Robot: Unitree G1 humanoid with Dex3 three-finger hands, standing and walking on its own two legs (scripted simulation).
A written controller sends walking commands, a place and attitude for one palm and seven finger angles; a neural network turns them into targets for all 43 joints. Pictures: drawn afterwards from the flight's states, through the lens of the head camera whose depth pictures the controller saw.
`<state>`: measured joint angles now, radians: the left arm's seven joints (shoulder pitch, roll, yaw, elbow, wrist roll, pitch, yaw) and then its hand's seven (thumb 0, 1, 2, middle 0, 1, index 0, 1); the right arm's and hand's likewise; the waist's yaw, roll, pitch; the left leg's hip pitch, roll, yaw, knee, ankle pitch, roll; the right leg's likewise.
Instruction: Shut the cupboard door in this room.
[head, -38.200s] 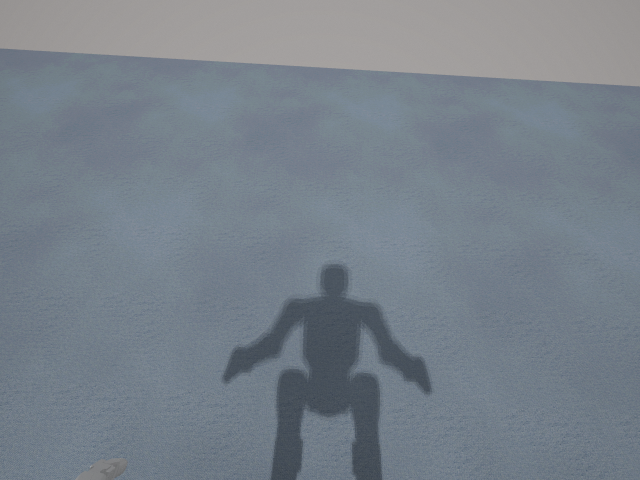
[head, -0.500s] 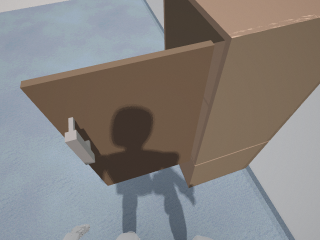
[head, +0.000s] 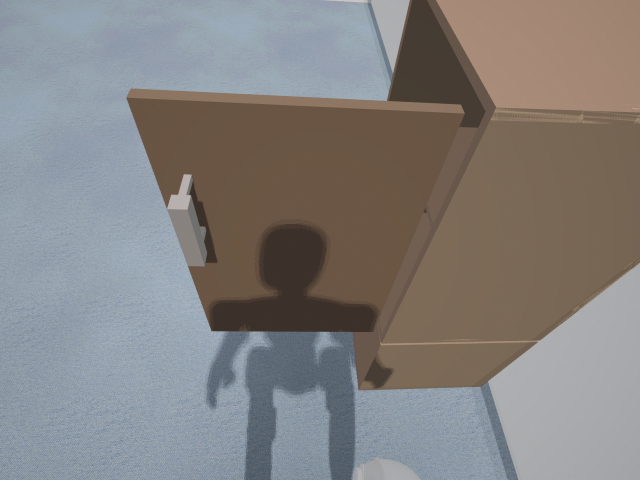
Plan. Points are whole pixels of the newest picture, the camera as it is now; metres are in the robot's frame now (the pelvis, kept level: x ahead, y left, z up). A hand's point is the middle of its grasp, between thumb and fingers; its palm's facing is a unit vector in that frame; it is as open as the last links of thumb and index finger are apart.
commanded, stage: come to a stop and stand still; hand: left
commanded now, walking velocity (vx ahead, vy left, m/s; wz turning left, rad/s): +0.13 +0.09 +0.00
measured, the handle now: (192, 221) +0.42 +0.21 +0.05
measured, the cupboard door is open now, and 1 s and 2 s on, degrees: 89 89 89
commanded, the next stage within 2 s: none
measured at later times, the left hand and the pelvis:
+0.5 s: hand out of the picture -0.07 +0.12 -0.16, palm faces +0.15 -0.97 -0.19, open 7.4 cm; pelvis -0.04 -0.05 +0.01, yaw +2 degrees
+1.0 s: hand out of the picture +0.01 +0.21 -0.16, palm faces +0.00 -0.97 -0.26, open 7.4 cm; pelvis -0.03 +0.02 +0.00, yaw +0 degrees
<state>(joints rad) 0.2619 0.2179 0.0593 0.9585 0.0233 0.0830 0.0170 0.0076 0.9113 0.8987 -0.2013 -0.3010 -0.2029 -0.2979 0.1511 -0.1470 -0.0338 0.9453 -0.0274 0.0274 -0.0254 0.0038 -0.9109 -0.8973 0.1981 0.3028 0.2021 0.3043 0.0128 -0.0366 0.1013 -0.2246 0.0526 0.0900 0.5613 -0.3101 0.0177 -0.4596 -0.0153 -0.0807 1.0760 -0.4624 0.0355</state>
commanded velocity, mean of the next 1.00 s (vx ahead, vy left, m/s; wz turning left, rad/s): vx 0.05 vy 0.07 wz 0.00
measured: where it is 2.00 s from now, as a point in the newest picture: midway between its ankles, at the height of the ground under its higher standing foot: outside the picture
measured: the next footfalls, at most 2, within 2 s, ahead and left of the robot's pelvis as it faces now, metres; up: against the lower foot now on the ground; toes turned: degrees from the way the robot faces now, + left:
right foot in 0.18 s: +0.01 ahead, -0.20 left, +0.00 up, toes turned -4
left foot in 0.56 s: +0.00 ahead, +0.08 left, +0.00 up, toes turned +5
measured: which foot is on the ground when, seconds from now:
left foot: down 0.00-0.18, up 0.20-0.54, down 0.56-1.00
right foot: up 0.00-0.16, down 0.18-0.58, up 0.60-0.74, down 0.76-1.00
